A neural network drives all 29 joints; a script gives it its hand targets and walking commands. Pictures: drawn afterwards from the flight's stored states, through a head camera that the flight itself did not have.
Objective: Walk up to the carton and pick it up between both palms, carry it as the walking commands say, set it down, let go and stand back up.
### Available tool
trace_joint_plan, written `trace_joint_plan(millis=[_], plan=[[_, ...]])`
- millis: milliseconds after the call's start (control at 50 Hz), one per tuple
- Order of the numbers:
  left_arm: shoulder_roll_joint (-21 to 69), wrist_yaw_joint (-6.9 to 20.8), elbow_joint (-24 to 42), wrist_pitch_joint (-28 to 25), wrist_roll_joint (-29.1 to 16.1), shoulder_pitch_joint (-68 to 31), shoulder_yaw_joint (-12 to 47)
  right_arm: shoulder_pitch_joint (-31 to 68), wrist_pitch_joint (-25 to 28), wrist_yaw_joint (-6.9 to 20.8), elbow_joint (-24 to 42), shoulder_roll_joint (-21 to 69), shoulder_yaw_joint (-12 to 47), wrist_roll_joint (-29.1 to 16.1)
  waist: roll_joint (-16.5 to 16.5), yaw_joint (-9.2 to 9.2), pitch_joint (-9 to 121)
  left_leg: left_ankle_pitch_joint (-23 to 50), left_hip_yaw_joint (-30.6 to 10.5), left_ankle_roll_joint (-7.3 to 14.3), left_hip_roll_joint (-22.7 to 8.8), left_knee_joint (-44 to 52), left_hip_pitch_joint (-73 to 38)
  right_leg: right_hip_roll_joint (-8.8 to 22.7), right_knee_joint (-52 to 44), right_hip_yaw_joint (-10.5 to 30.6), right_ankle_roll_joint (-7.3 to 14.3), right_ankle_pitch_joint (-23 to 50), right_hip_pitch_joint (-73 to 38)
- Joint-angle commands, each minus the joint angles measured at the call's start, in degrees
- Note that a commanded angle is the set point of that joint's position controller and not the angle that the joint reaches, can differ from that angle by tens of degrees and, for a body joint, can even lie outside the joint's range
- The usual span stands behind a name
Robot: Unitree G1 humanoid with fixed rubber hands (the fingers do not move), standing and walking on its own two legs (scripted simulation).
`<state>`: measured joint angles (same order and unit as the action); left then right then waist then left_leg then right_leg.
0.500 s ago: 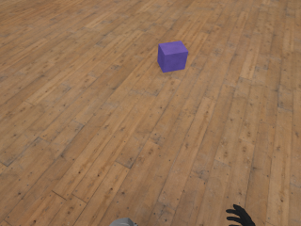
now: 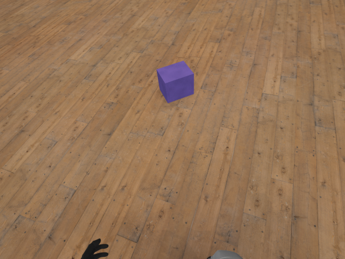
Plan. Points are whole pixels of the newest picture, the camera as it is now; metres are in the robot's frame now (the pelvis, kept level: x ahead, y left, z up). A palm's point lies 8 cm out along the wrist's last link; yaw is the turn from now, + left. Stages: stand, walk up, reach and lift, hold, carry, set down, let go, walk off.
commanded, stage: walk up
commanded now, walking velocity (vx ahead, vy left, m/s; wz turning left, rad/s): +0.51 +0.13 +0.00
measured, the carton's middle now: (175, 82) +1.43 -0.07 -0.66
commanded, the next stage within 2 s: none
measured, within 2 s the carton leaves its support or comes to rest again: neither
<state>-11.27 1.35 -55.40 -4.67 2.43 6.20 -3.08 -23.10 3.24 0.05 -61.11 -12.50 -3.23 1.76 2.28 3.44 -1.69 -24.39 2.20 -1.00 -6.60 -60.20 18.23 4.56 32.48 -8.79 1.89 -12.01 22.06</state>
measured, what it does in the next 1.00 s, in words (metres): walks ahead: left foot, then right foot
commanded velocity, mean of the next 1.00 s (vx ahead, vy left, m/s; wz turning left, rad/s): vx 0.50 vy -0.02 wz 0.00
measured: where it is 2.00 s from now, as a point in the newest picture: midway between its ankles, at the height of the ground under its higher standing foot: (179, 144)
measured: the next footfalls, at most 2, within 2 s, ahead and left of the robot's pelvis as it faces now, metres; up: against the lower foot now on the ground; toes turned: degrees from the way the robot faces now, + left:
left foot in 0.46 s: +0.38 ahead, +0.16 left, +0.00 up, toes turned +9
right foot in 1.00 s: +0.62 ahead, -0.15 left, +0.00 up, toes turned -11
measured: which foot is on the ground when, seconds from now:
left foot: up 0.00-0.44, down 0.46-1.00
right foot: down 0.00-0.46, up 0.48-0.98, down 1.00-1.00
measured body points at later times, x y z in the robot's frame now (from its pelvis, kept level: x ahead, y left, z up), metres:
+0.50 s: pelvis +0.25 +0.05 -0.01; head +0.29 +0.06 +0.43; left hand +0.13 +0.28 -0.16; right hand +0.43 -0.18 -0.13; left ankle +0.35 +0.15 -0.73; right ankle +0.07 -0.10 -0.71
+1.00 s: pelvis +0.48 -0.02 +0.00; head +0.51 -0.03 +0.44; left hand +0.66 +0.19 -0.12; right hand +0.36 -0.25 -0.15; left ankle +0.35 +0.15 -0.73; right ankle +0.58 -0.15 -0.73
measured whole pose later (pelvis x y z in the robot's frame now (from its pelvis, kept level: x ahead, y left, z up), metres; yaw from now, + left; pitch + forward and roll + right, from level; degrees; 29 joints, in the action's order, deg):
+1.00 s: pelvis +0.48 -0.02 +0.00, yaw -1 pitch +1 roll +1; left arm -11.4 3.1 -52.8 -2.8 2.3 2.4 -2.6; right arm -29.1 4.3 0.0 -61.9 -10.1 -3.6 1.8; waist -0.2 5.4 -1.5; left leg -22.9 8.3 -4.6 -7.7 -23.4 0.0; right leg 5.9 29.0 -8.4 -0.2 -7.7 24.3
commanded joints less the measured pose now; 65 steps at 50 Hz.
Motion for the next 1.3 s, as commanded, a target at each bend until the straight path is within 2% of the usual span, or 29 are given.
trace_joint_plan(millis=[0,60,240,320,360,400,420,440,460,480,500,520,540,580,600,700,820,880,920,960,980,1000,1020,1040,1060,1080,1120,1180,1280], plan=[[-7.75,-0.85,-1.23,-0.67,-0.77,9.53,-1.85,-0.85,0.01,0.89,2.55,-1.59,-1.1,-0.19,-9.85,-3.62,0.13,9.26,-3.08,0.52,-4.18,-7.2,18.98,15.92,-20.83,20.74,2.68,0.12,-16.93],[-5.36,-0.85,-2.23,-1.5,-1.07,11.79,-0.73,-0.84,-2.32,1.79,3.97,-0.92,-1.49,0.29,-11.71,-2.9,-0.27,15.16,-0.64,-0.21,-2.81,-5.53,15.88,12.31,-20.12,12.49,1.52,11.05,-13.93],[-6.31,-1.6,-4.68,-1.47,-1.03,21.05,-0.79,19.38,-3.24,3.34,11.42,-0.65,-0.64,-0.22,-10.24,-7.0,-6.59,23.92,2.38,-2.33,-0.66,12.56,21.07,12.11,-25.28,8.78,2.14,10.41,-18.19],[-7.22,-2.16,-6.47,-1.14,-0.78,24.04,-0.9,25.79,-2.47,3.5,12.99,-0.37,0.07,-0.45,-10.75,-7.89,-7.28,22.75,4.22,-2.04,0.34,22.94,17.15,12.91,-24.56,6.82,2.54,16.21,-21.43],[-8.16,-2.35,-6.73,-0.81,-0.96,24.34,-1.46,26.2,-2.04,3.29,12.9,-0.84,0.12,-0.26,-12.27,-7.25,-6.58,19.9,4.19,-1.0,0.53,26.68,14.5,13.56,-22.68,6.19,2.41,18.38,-23.02],[-8.31,-2.33,-7.48,-0.12,-1.91,22.95,-1.06,20.17,-1.01,2.63,11.15,-2.64,-0.43,0.07,-15.42,-4.91,-2.48,15.93,6.99,0.28,1.63,28.9,1.91,9.59,-16.61,2.31,1.98,18.3,-20.19],[-7.91,-2.27,-7.9,0.15,-2.38,23.15,-0.71,13.57,-0.34,2.04,8.41,-4.09,-1.39,0.48,-9.96,-2.63,1.25,15.62,8.94,1.09,2.69,31.26,-7.34,7.61,-7.27,0.87,1.71,20.86,-18.22],[-6.66,-2.13,-7.7,0.11,-2.18,23.78,-0.03,5.01,0.57,1.25,5.34,-7.12,-2.84,1.22,-3.26,0.37,7.22,14.24,5.65,3.06,0.88,29.88,-21.55,5.8,6.39,0.93,1.0,19.27,-9.73],[-4.39,-1.85,-6.12,-0.07,-2.11,22.93,0.06,-4.27,1.2,0.49,3.55,-12.44,-4.18,2.57,9.55,2.41,12.41,11.46,-13.86,4.49,-12.73,34.94,-31.31,1.32,24.26,1.49,-1.11,-6.42,2.96],[-2.55,-1.72,-4.54,-0.06,-2.41,25.43,0.23,-5.96,0.6,0.33,3.96,-17.96,-5.86,-0.01,18.13,2.6,17.41,8.16,-36.13,9.21,-25.46,45.99,-36.73,-3.58,37.13,5.78,-1.95,-18.92,15.31],[-5.01,-1.82,-6.59,0.42,-1.96,22.19,-1.45,-4.49,0.24,0.25,5.0,-14.98,-4.86,-0.35,5.74,0.8,14.95,7.73,-34.26,8.69,-25.39,45.83,-30.24,0.24,43.13,11.63,-1.54,-15.62,15.78],[-4.87,-1.25,-6.75,0.72,-1.52,19.98,-1.78,-1.15,0.2,-0.16,5.23,-11.75,-3.62,-0.4,1.05,-1.56,9.44,13.76,-28.34,7.16,-22.37,45.21,-22.37,1.71,43.3,12.48,-1.36,-10.65,15.24],[-2.3,-0.93,-6.61,1.1,-1.08,19.47,-1.15,2.74,0.66,-0.26,5.1,-7.69,-2.62,-0.43,0.1,-3.66,4.19,19.71,-19.65,6.03,-18.17,44.59,-14.97,3.37,40.83,12.09,-1.99,-5.64,13.4],[-1.07,-0.14,-6.07,2.59,-0.3,19.58,-1.0,5.6,1.55,-0.26,5.06,-3.91,-1.5,-0.82,5.1,-5.03,0.9,23.12,-9.27,4.75,-12.73,45.15,-7.17,4.04,38.04,10.48,-3.64,-1.05,8.78],[-1.04,0.13,-5.46,3.38,-0.06,18.51,-1.12,4.46,1.92,-0.08,4.77,-3.63,-1.18,-0.97,6.75,-5.13,0.26,24.58,-7.4,4.64,-11.92,45.88,-5.82,3.29,37.3,9.2,-3.97,0.51,8.45],[-1.87,1.7,-0.79,4.54,0.01,7.41,-0.58,-1.69,2.58,-0.35,3.74,-4.83,-1.33,-0.78,7.55,-3.54,-2.35,24.47,-4.09,5.14,-12.01,49.13,-8.49,3.42,28.63,6.79,-4.74,8.44,14.83],[-2.15,3.24,4.26,4.27,-0.92,-4.3,0.31,-5.5,2.43,-0.7,2.81,-6.14,-2.51,-0.62,8.09,-0.51,-6.84,16.47,-0.84,4.71,-11.45,54.12,-12.34,3.18,6.86,5.21,-4.85,12.71,12.77],[-1.82,2.71,5.37,2.99,-0.72,-6.08,0.3,-4.97,2.19,-0.35,2.13,-5.57,-2.15,-0.37,12.99,-0.25,-5.87,13.89,4.29,4.81,-8.51,53.79,-9.91,1.79,0.95,2.09,-3.88,8.68,3.63],[-2.61,2.05,5.0,2.32,-0.46,-5.51,-0.18,-6.29,1.69,-0.35,0.79,-6.31,-2.21,-0.18,8.9,-0.16,-5.53,14.27,2.86,6.13,-9.98,51.0,-9.97,0.7,0.23,-0.14,-3.55,3.91,0.88],[-4.59,1.14,2.32,1.19,0.03,2.65,-0.81,-6.24,1.17,-0.22,0.14,-6.75,-1.83,0.06,1.45,-2.97,0.38,21.96,5.21,5.41,-8.12,35.49,-8.75,-0.48,-4.88,-2.02,-1.04,1.49,-10.23],[-7.7,0.44,-0.95,0.2,0.55,12.06,-2.32,-6.58,1.07,-0.13,0.83,-4.95,-0.97,0.68,-5.58,-6.31,6.98,20.4,5.55,3.98,-5.26,19.76,-1.78,1.35,-5.22,1.56,0.36,-0.19,-22.96],[-14.97,-0.29,-2.86,-0.47,1.41,20.84,-4.56,-6.01,1.61,0.11,3.95,-1.2,0.68,0.74,-22.37,-9.74,12.11,-1.28,5.87,1.27,1.27,0.65,13.52,17.28,-12.83,24.41,2.45,-9.11,-32.29],[-18.9,-0.47,-2.56,-0.04,0.28,24.26,-4.58,-8.11,1.07,0.09,3.73,-1.12,0.9,0.15,-19.27,-9.28,17.71,-7.31,-0.51,1.26,3.11,-10.58,22.1,27.68,-20.66,44.92,4.25,-11.8,-36.77],[-16.43,-0.6,-1.88,0.28,0.13,20.08,-3.55,-6.56,0.73,-0.36,2.57,-3.17,0.05,0.31,-10.26,-7.0,14.55,-2.72,-4.72,1.46,-0.37,-13.18,21.74,26.14,-19.51,41.52,4.68,-9.44,-32.38],[-12.54,-0.7,-1.37,0.05,0.1,14.98,-2.61,-3.6,0.79,-0.13,2.15,-3.04,-0.3,0.15,-8.18,-5.32,6.59,2.27,-4.55,1.23,-2.54,-10.95,20.48,21.87,-19.09,31.67,3.59,-3.55,-24.54],[-9.43,-0.74,-1.18,-0.32,-0.31,11.17,-2.03,-2.0,0.47,0.36,1.8,-2.3,-0.68,0.05,-8.24,-3.73,1.81,7.01,-3.86,0.77,-3.94,-7.89,17.67,18.1,-19.45,23.69,2.48,1.56,-18.39],[-5.86,-0.74,-0.95,-1.04,-0.55,9.57,-1.17,-2.34,-1.15,1.39,1.98,-1.17,-0.9,0.28,-11.72,-2.71,-0.11,12.54,-1.53,0.11,-3.44,-6.2,14.51,13.55,-20.29,15.24,1.17,9.13,-14.18],[-5.84,-0.98,-2.5,-1.6,-0.75,15.01,-0.71,2.01,-2.86,2.15,4.97,-1.31,-0.98,0.62,-11.09,-3.73,-0.88,16.8,-0.13,-0.54,-2.64,-3.06,16.3,13.21,-20.3,11.54,1.69,14.07,-14.91],[-6.6,-1.52,-3.33,-1.5,-0.88,20.25,-0.97,13.55,-3.56,3.27,9.59,-1.75,-0.89,0.27,-10.84,-6.28,-5.11,22.35,0.59,-2.14,-1.64,5.74,21.96,13.79,-23.94,10.41,2.35,10.19,-17.94]])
